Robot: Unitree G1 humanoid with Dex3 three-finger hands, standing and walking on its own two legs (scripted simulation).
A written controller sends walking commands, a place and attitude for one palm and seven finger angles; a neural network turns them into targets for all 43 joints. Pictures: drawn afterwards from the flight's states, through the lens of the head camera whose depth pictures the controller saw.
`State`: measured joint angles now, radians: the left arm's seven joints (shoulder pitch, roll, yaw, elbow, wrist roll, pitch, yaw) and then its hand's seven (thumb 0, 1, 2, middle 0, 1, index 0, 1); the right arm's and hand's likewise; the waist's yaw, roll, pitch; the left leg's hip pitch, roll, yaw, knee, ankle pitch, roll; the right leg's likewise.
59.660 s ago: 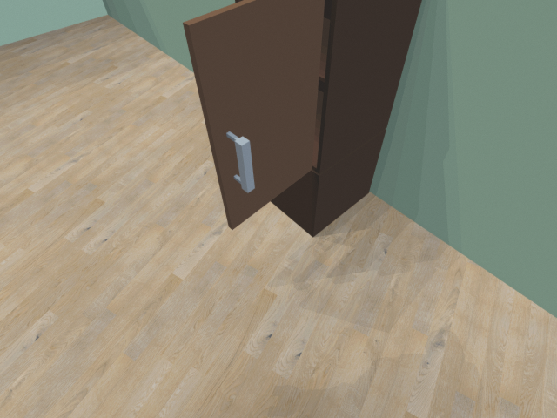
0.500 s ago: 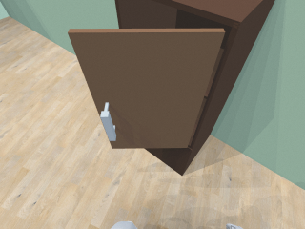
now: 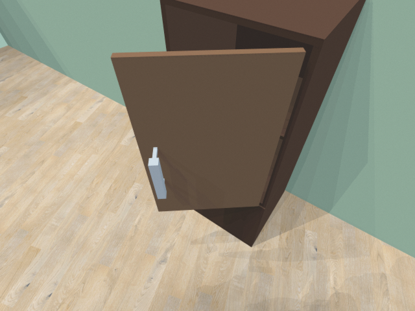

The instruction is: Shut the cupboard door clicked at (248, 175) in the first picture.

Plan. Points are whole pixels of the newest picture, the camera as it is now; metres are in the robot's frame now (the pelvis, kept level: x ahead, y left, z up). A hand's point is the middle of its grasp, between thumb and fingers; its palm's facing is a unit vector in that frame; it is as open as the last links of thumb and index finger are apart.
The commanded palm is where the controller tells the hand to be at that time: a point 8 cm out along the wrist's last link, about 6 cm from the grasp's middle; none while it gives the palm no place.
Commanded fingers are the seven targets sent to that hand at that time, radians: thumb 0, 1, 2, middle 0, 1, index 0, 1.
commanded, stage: come to a stop and stand still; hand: left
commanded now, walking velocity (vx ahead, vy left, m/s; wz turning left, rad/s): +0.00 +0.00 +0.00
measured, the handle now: (158, 173) +0.47 +0.17 -0.08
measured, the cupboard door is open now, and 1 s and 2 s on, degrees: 39 39 39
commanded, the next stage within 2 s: look again from close up in 0.30 s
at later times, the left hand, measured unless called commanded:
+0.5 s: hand out of the picture -0.03 +0.15 -0.18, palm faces +0.01 -0.98 -0.18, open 7.4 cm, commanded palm none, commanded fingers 0.00 0.90 0.90 -0.20 -0.30 -0.20 -0.30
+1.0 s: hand out of the picture +0.03 +0.19 -0.18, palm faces +0.00 -0.97 -0.23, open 7.4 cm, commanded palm +0.09 +0.23 -0.08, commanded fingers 0.00 0.90 0.90 -0.22 -0.32 -0.22 -0.32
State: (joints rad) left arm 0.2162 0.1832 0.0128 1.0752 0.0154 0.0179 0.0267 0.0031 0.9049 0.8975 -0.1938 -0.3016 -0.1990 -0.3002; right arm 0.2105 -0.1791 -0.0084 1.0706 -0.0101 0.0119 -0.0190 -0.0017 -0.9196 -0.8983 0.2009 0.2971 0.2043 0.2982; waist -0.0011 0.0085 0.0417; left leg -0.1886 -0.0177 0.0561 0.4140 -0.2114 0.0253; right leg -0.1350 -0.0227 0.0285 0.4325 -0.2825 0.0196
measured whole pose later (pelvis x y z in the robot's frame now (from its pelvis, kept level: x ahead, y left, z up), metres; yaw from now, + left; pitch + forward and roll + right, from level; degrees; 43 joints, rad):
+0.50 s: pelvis -0.01 -0.01 +0.00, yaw +1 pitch -1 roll -1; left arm 0.30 0.13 -0.02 1.12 0.02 -0.03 0.04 0.00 0.91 0.90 -0.20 -0.30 -0.20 -0.30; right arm 0.30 -0.16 0.00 1.09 -0.02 0.00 -0.01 0.00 -0.91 -0.90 0.20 0.30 0.20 0.30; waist -0.01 0.02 0.06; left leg -0.25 0.02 0.03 0.49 -0.23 0.01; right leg -0.16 0.01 0.01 0.44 -0.27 0.00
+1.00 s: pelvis +0.00 +0.00 +0.00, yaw +0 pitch +0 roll +0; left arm 0.25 0.19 -0.01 1.07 0.02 -0.02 0.04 0.00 0.90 0.90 -0.20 -0.30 -0.20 -0.30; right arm 0.22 -0.19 0.01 1.06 -0.01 -0.02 -0.01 0.00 -0.91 -0.90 0.20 0.30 0.20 0.30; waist 0.01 -0.01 0.04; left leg -0.23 0.00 0.05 0.49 -0.25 0.02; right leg -0.17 -0.01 0.02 0.49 -0.31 0.01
